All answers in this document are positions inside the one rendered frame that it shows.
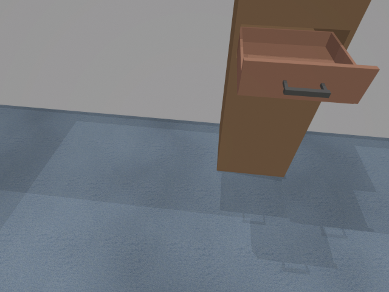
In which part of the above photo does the handle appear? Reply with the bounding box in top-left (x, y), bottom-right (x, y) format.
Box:
top-left (283, 80), bottom-right (331, 98)

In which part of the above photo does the cabinet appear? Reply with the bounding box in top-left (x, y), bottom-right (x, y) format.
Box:
top-left (217, 0), bottom-right (371, 177)

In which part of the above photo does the drawer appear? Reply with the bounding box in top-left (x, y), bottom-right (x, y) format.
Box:
top-left (237, 27), bottom-right (380, 104)

